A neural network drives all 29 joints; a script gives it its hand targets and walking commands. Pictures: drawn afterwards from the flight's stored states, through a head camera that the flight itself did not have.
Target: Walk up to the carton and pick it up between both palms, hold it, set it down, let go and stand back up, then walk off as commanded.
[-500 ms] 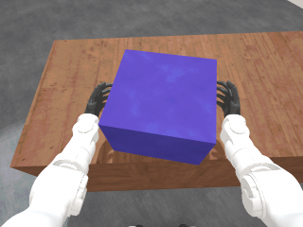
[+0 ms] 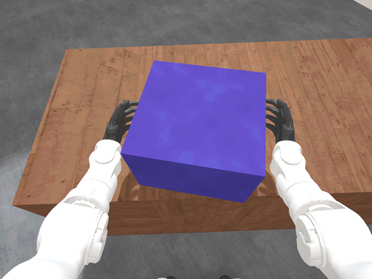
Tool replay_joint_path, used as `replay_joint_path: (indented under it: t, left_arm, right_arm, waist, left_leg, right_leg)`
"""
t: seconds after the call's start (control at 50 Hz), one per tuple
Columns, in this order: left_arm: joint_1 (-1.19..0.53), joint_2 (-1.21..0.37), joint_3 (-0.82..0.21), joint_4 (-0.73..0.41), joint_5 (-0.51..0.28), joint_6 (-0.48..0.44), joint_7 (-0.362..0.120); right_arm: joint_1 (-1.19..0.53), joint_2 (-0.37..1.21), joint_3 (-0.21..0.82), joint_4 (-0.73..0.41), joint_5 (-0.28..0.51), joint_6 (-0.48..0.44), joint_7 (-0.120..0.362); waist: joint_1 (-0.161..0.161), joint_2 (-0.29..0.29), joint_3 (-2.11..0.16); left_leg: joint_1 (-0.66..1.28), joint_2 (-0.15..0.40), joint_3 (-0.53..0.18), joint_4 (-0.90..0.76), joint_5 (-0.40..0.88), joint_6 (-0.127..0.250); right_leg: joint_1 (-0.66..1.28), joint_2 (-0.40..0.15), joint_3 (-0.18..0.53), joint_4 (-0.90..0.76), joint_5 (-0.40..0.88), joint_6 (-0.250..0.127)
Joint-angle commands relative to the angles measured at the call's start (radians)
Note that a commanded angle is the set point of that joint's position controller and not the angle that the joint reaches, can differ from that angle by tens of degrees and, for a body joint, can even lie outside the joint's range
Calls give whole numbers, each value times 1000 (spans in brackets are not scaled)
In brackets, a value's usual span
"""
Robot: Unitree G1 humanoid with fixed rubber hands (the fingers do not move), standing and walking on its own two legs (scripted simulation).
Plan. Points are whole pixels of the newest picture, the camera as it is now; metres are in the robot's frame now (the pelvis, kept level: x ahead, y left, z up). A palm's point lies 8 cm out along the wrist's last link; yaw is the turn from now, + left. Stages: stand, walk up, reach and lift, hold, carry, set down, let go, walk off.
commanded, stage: reach and lift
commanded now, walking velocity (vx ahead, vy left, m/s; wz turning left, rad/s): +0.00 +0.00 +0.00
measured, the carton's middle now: (199, 132) +0.46 +0.00 -0.03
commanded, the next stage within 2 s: none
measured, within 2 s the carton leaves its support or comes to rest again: leaves its support in 1.82 s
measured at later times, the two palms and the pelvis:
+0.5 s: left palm (116, 136) +0.43 +0.18 +0.01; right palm (281, 139) +0.41 -0.18 +0.01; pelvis +0.00 +0.00 +0.00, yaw +0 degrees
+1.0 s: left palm (115, 137) +0.42 +0.18 +0.02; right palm (283, 144) +0.40 -0.19 +0.01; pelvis +0.00 +0.00 +0.00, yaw +0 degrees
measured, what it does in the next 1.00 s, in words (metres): stands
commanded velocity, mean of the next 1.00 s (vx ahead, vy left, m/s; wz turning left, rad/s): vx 0.00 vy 0.00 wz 0.00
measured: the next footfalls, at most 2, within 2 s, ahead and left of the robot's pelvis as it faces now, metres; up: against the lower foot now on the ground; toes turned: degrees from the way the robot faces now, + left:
none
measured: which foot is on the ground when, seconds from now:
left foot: down 0.00-1.00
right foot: down 0.00-1.00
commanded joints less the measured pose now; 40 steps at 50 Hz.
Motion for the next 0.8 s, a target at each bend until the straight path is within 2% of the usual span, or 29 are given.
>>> replay_joint_path:
  t: [0.0,0.06,0.08,0.1,0.12,0.14,0.16,0.18,0.2,0.26,0.3,0.32,0.34,0.42,0.46,0.48,0.52,0.54,0.58,0.6,0.62,0.64,0.68,0.76,0.78]
  left_arm:
    - [-581,-168,95,-62,78,-88,-25]
    - [-573,-337,109,-18,159,-106,-79]
    - [-572,-392,143,4,202,-111,-96]
    - [-573,-465,133,21,230,-122,-113]
    - [-590,-533,144,48,263,-133,-130]
    - [-576,-556,142,62,277,-147,-129]
    - [-568,-551,155,84,291,-153,-131]
    - [-557,-553,155,115,291,-157,-133]
    - [-561,-544,164,114,296,-161,-129]
    - [-546,-545,182,134,319,-164,-124]
    - [-528,-551,162,141,303,-167,-121]
    - [-534,-547,172,138,307,-174,-119]
    - [-518,-541,175,140,312,-174,-117]
    - [-501,-559,155,127,308,-176,-109]
    - [-491,-558,162,145,309,-178,-111]
    - [-508,-550,154,142,305,-175,-111]
    - [-486,-561,154,137,304,-176,-112]
    - [-514,-568,138,123,290,-182,-109]
    - [-524,-581,127,104,292,-193,-104]
    - [-536,-593,115,96,292,-204,-98]
    - [-530,-582,115,95,294,-208,-95]
    - [-554,-593,107,87,284,-215,-91]
    - [-561,-601,94,57,294,-231,-83]
    - [-554,-607,99,48,308,-264,-74]
    - [-562,-612,89,32,301,-275,-73]
  right_arm:
    - [-491,163,-98,-60,-130,-89,61]
    - [-494,378,-122,-43,-245,-108,108]
    - [-491,453,-132,-43,-297,-114,127]
    - [-481,532,-138,-34,-339,-122,149]
    - [-505,615,-146,-35,-394,-131,173]
    - [-469,635,-146,-13,-422,-136,178]
    - [-452,628,-162,20,-448,-142,185]
    - [-445,625,-178,34,-470,-147,189]
    - [-420,630,-185,52,-480,-147,194]
    - [-386,621,-215,105,-517,-155,198]
    - [-371,620,-203,98,-521,-162,197]
    - [-374,624,-200,104,-524,-165,197]
    - [-344,628,-197,127,-525,-165,196]
    - [-348,636,-179,115,-513,-177,197]
    - [-348,634,-177,123,-515,-180,196]
    - [-352,623,-182,143,-511,-177,195]
    - [-345,635,-167,128,-500,-179,192]
    - [-371,638,-163,99,-506,-186,190]
    - [-377,644,-154,108,-501,-205,191]
    - [-372,644,-152,128,-509,-218,189]
    - [-386,643,-147,105,-499,-226,187]
    - [-388,638,-151,117,-507,-232,187]
    - [-393,642,-137,120,-505,-261,189]
    - [-387,648,-124,127,-519,-307,183]
    - [-395,632,-126,132,-516,-324,185]
  waist:
    - [-117,51,-707]
    - [-117,49,-655]
    - [-104,34,-631]
    - [-114,46,-609]
    - [-105,33,-577]
    - [-123,34,-565]
    - [-123,47,-540]
    - [-132,35,-529]
    - [-118,42,-512]
    - [-125,59,-484]
    - [-130,68,-524]
    - [-117,61,-524]
    - [-120,54,-501]
    - [-116,82,-522]
    - [-114,68,-519]
    - [-123,79,-496]
    - [-109,70,-508]
    - [-113,66,-541]
    - [-107,76,-572]
    - [-114,76,-583]
    - [-103,83,-585]
    - [-111,81,-585]
    - [-96,104,-614]
    - [-81,83,-629]
    - [-81,97,-645]
  left_leg:
    - [501,0,21,108,593,-98]
    - [543,1,34,83,612,-101]
    - [539,3,39,70,601,-95]
    - [550,0,39,65,612,-97]
    - [541,6,38,51,599,-95]
    - [541,10,34,48,597,-94]
    - [545,14,33,35,588,-97]
    - [547,16,30,33,589,-97]
    - [546,19,28,26,581,-98]
    - [562,27,24,17,592,-103]
    - [584,29,18,15,622,-109]
    - [554,28,24,16,601,-101]
    - [555,29,24,8,595,-97]
    - [589,32,20,18,644,-109]
    - [567,33,25,18,636,-103]
    - [570,33,19,11,628,-107]
    - [576,35,23,10,623,-102]
    - [569,34,20,18,627,-103]
    - [588,37,18,23,658,-108]
    - [603,40,14,33,698,-114]
    - [603,40,16,30,708,-115]
    - [605,39,15,28,697,-115]
    - [641,44,13,33,760,-127]
    - [635,46,20,35,789,-125]
    - [637,47,20,35,799,-128]
  right_leg:
    - [173,25,-107,-32,390,-14]
    - [213,21,-123,-56,398,-21]
    - [244,15,-120,-68,393,-19]
    - [266,13,-121,-67,414,-22]
    - [285,11,-127,-73,403,-21]
    - [292,13,-126,-77,414,-24]
    - [302,10,-130,-91,400,-26]
    - [312,11,-129,-95,408,-27]
    - [317,10,-123,-103,391,-28]
    - [301,12,-125,-116,359,-35]
    - [308,15,-127,-118,391,-37]
    - [323,10,-122,-113,390,-34]
    - [324,12,-123,-117,387,-33]
    - [310,17,-123,-117,403,-39]
    - [316,15,-121,-115,418,-36]
    - [309,17,-128,-118,400,-37]
    - [314,15,-120,-121,407,-38]
    - [316,18,-120,-115,409,-39]
    - [307,21,-120,-116,428,-37]
    - [302,24,-127,-113,446,-35]
    - [298,27,-128,-121,448,-36]
    - [291,28,-127,-125,427,-35]
    - [279,33,-131,-129,454,-36]
    - [278,38,-125,-135,477,-33]
    - [271,37,-126,-134,480,-33]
